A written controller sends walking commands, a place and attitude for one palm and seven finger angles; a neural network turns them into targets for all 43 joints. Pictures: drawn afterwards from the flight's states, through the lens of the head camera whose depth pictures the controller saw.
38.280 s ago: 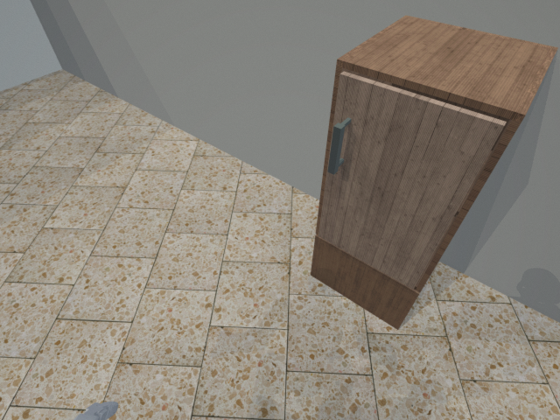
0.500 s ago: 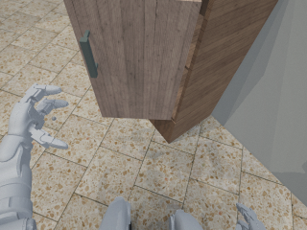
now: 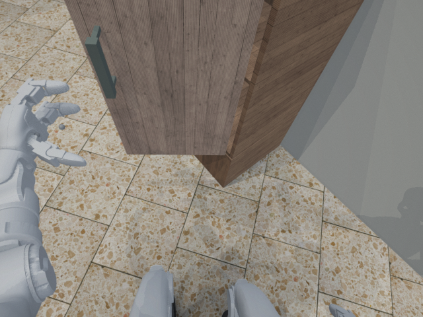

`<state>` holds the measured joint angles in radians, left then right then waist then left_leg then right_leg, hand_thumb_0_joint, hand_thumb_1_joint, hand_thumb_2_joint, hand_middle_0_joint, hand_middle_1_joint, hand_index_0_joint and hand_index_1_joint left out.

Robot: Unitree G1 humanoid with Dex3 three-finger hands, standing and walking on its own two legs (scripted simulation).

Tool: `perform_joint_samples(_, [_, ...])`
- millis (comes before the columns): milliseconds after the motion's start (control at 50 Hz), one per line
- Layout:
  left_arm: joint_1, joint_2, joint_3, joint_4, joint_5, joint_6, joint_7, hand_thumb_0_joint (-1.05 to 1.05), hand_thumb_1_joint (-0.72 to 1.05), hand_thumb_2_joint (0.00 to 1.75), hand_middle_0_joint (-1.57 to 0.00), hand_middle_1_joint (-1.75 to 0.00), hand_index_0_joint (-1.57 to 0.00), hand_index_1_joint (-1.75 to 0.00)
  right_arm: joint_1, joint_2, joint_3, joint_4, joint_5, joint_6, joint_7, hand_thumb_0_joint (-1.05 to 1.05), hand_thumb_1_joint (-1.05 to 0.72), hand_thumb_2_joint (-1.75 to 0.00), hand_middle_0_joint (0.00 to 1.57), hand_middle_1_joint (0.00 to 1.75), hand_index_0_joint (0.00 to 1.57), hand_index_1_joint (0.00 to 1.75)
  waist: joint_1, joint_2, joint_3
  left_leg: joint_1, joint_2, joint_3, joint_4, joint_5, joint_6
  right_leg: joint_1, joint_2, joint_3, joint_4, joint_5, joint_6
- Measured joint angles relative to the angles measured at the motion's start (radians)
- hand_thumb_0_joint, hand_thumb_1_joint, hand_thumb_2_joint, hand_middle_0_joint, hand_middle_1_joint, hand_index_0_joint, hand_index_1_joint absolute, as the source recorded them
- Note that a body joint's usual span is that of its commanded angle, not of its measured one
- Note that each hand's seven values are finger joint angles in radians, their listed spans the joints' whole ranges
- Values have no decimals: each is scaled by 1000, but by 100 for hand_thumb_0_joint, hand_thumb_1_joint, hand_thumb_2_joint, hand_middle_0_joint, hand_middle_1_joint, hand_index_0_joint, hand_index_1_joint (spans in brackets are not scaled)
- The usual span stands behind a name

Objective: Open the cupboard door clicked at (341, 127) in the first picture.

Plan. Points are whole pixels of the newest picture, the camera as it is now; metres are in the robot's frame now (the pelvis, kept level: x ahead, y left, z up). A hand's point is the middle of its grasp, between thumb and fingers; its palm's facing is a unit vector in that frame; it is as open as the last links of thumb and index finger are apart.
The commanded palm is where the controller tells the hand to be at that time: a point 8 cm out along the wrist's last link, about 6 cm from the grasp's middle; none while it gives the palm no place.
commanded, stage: move the hooked fingers beside the handle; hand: left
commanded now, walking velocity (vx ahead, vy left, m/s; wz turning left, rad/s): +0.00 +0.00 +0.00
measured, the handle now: (104, 64) +0.60 +0.23 +0.06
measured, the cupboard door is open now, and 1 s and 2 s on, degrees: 53 53 53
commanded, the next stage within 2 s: slide the fingers in behind the handle in 1.86 s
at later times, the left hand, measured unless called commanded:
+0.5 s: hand (68, 95) +0.51 +0.28 +0.07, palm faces +0.03 -1.00 -0.03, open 14.0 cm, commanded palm +0.51 +0.31 +0.06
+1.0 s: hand (70, 87) +0.54 +0.29 +0.06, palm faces +0.04 -1.00 -0.02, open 14.0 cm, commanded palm +0.54 +0.31 +0.05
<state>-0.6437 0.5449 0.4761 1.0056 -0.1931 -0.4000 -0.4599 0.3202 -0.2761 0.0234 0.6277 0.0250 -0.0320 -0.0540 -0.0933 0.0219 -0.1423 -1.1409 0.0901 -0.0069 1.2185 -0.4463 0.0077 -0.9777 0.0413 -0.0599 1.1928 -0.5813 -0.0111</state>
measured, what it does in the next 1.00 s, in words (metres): stands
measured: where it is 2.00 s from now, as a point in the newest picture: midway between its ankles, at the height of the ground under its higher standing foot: outside the picture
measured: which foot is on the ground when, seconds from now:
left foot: down 0.00-1.00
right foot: down 0.00-1.00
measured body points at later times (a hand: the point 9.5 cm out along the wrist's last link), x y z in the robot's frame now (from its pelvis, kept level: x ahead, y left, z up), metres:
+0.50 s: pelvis -0.01 +0.00 -0.02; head +0.15 +0.04 +0.40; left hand +0.50 +0.33 +0.07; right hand +0.01 -0.28 -0.12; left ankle +0.07 +0.12 -0.63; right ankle -0.01 -0.12 -0.63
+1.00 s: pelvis +0.00 +0.01 -0.02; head +0.19 +0.05 +0.39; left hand +0.53 +0.34 +0.06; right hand -0.01 -0.25 -0.12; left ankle +0.07 +0.12 -0.63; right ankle -0.01 -0.12 -0.63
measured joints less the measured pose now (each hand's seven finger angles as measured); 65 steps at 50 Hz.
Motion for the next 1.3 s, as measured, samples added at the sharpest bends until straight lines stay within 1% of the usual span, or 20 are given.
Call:
perform_joint_samples(240, [-164, 103, 34, 141, 41, -4, -12, -1, -50, 30, -30, -120, -30, -120, 2, -7, 14, 11, -3, 32, -1, 0, -90, -90, 20, 30, 21, 30, -33, 1, 11, -90, 12, -17, 54, -6, -4, -85, 14, -13, 48, -6, -6])
perform_joint_samples(300, [-197, 132, 48, 166, 50, 5, -14, -1, -50, 30, -30, -120, -30, -120, 5, -9, 19, 13, -1, 39, -1, 0, -90, -90, 20, 30, 21, 30, -45, 1, 11, -111, 17, -20, 66, -9, -4, -104, 18, -14, 57, -6, -6])
perform_joint_samples(440, [-293, 203, 41, 219, 86, 38, 2, -1, -50, 30, -30, -120, -30, -120, 16, -13, 31, 10, -3, 47, -4, 0, -90, -90, 20, 30, 20, 30, -74, 6, 23, -162, 20, -30, 89, -10, -1, -148, 23, -22, 71, -4, -3])
perform_joint_samples(540, [-358, 227, 33, 228, 104, 49, 14, -1, -50, 30, -30, -120, -30, -120, 23, -13, 39, 15, -11, 52, -3, 0, -90, -90, 20, 30, 21, 30, -92, 10, 24, -199, 18, -33, 100, -10, 3, -182, 22, -24, 77, -2, 1])
perform_joint_samples(620, [-396, 245, 43, 241, 121, 70, 22, -1, -50, 30, -30, -120, -30, -120, 29, -10, 46, 10, -15, 60, 0, 0, -90, -90, 20, 30, 21, 30, -109, 16, 24, -216, 20, -32, 103, -12, 6, -198, 24, -22, 76, -1, 4])
perform_joint_samples(700, [-429, 275, 53, 270, 147, 90, 39, -1, -50, 30, -30, -120, -30, -120, 36, -8, 57, -3, -19, 69, 3, 0, -90, -90, 20, 30, 21, 30, -125, 21, 28, -228, 24, -29, 107, -15, 10, -209, 27, -19, 75, 1, 8])
perform_joint_samples(780, [-433, 297, 70, 269, 158, 94, 45, -1, -50, 30, -30, -120, -30, -120, 45, -4, 63, -14, -22, 77, 8, 0, -90, -90, 20, 30, 21, 30, -133, 24, 32, -239, 27, -25, 111, -20, 13, -221, 30, -14, 75, 0, 11])
perform_joint_samples(820, [-420, 301, 81, 256, 157, 92, 41, -1, -50, 30, -30, -120, -30, -120, 49, -1, 62, -16, -23, 83, 11, 0, -90, -90, 20, 30, 21, 30, -132, 26, 34, -241, 29, -23, 112, -22, 14, -223, 31, -12, 74, 0, 12])
perform_joint_samples(880, [-394, 295, 90, 235, 149, 90, 29, -1, -50, 30, -30, -120, -30, -120, 55, 3, 60, -14, -24, 92, 17, 0, -90, -90, 20, 30, 21, 30, -124, 26, 37, -237, 30, -21, 108, -25, 15, -219, 31, -9, 68, 0, 14])
perform_joint_samples(980, [-373, 270, 82, 209, 134, 91, 17, -1, -50, 30, -30, -120, -30, -120, 55, 9, 54, 1, -23, 98, 21, 0, -90, -90, 20, 30, 21, 30, -108, 17, 34, -225, 26, -23, 98, -26, 15, -204, 29, -11, 55, -1, 14])
perform_joint_samples(1040, [-375, 263, 76, 210, 131, 91, 18, -1, -50, 30, -30, -120, -30, -120, 47, 9, 53, 6, -22, 97, 21, 0, -90, -90, 20, 30, 21, 30, -108, 12, 29, -219, 24, -29, 95, -27, 14, -194, 28, -17, 47, -2, 13])
perform_joint_samples(1140, [-385, 243, 38, 192, 135, 90, 38, -1, -50, 30, -30, -120, -30, -120, 33, 5, 42, 3, -27, 93, 21, 0, -90, -90, 20, 30, 21, 30, -107, 11, 26, -212, 17, -39, 90, -25, 11, -179, 24, -28, 38, -3, 11])
perform_joint_samples(1240, [-356, 208, 29, 173, 122, 87, 39, -1, -50, 30, -30, -120, -30, -120, 24, 1, 35, -9, -27, 100, 26, 0, -90, -90, 20, 30, 21, 30, -103, 13, 19, -188, 17, -35, 75, -23, 11, -158, 24, -24, 24, 1, 11])
perform_joint_samples(1300, [-344, 199, 33, 195, 123, 90, 42, -1, -50, 30, -30, -120, -30, -120, 20, -1, 40, -18, -24, 103, 28, 0, -90, -90, 20, 30, 20, 30, -102, 14, 18, -174, 18, -31, 69, -22, 10, -147, 25, -20, 20, 2, 11])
